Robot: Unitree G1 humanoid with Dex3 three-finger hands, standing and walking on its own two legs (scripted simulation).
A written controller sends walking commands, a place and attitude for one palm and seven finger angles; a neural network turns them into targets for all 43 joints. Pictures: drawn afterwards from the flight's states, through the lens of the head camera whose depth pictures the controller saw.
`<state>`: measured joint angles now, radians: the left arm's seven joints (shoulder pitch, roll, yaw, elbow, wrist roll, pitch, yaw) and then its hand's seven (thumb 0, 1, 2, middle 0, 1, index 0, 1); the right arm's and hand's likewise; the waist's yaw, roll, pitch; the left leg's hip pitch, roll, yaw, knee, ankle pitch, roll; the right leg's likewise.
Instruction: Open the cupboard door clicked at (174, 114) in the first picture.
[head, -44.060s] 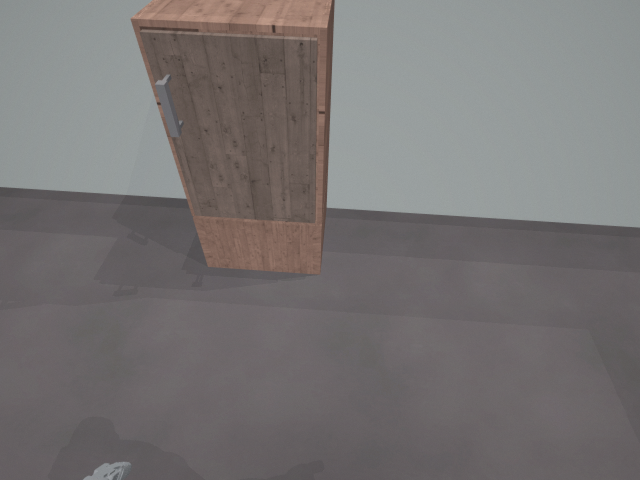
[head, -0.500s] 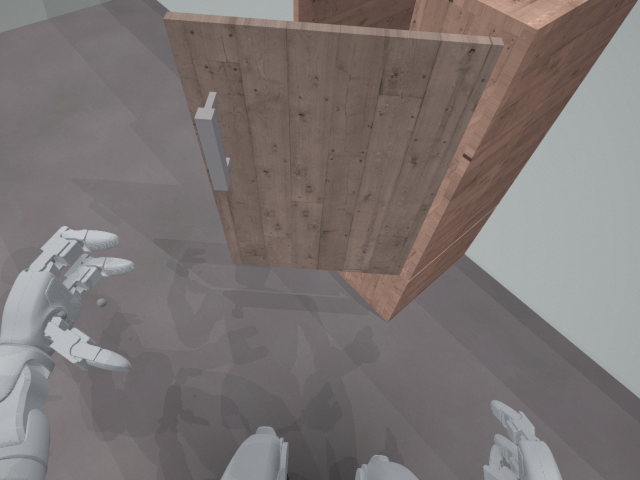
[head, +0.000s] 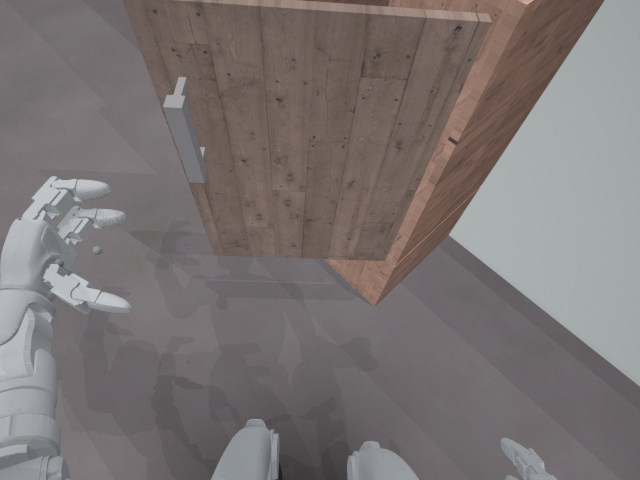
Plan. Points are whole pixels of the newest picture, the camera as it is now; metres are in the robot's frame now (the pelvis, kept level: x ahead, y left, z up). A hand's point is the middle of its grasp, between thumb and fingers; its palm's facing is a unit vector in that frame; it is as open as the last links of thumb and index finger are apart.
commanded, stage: move the hooked fingers beside the handle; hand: left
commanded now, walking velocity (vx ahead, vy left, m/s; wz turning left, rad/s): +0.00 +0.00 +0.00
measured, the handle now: (190, 132) +0.56 +0.21 +0.05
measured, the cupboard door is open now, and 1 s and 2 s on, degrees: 46 46 46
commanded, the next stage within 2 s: slide the fingers in behind the handle in 1.78 s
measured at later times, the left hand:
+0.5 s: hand (123, 202) +0.44 +0.27 +0.05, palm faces +0.04 -1.00 -0.02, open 14.0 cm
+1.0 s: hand (146, 155) +0.51 +0.26 +0.05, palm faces +0.03 -1.00 -0.01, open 14.0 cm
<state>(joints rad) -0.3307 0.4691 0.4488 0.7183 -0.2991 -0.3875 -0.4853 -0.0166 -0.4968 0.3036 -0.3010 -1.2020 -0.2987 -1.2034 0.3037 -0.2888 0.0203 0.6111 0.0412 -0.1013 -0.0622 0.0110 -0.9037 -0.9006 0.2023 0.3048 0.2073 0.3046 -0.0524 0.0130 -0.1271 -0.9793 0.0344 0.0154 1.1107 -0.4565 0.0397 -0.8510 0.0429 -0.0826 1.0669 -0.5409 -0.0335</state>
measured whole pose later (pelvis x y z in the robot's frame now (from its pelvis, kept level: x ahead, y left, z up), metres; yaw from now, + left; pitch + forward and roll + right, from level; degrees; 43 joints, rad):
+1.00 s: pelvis +0.00 +0.01 -0.02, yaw -2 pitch +26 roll -5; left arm -0.88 0.66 0.49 1.17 -0.12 -0.39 -0.38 -0.02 -0.50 0.30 -0.30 -1.20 -0.30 -1.20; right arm 0.38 -0.28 0.05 0.64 0.00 0.07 -0.03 0.01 -0.90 -0.90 0.20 0.30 0.21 0.30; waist -0.18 0.03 -0.12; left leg -1.17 0.06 0.02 1.18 -0.47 0.06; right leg -1.03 0.06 -0.08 1.11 -0.54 -0.02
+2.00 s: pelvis +0.00 +0.01 -0.02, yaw -3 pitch +26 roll -6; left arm -0.87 0.70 0.50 1.18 -0.13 -0.41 -0.40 -0.02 -0.50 0.30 -0.30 -1.20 -0.30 -1.20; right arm 0.38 -0.28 0.06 0.63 0.01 0.07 -0.03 0.00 -0.90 -0.90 0.20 0.30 0.21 0.30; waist -0.18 0.02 -0.12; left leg -1.18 0.06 0.01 1.20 -0.48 0.05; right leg -1.04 0.07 -0.08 1.12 -0.54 -0.02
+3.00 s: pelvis +0.00 -0.01 -0.01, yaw -1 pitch +24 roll -4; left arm -0.84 0.49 0.39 1.15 -0.12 -0.45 -0.23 -0.02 -0.50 0.30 -0.30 -1.20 -0.30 -1.20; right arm 0.36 -0.26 0.03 0.64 0.00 0.08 0.00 0.00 -0.91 -0.90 0.20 0.30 0.21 0.30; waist -0.17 0.03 -0.14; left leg -1.12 0.06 0.00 1.17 -0.47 0.03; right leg -0.99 0.07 -0.09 1.12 -0.55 -0.04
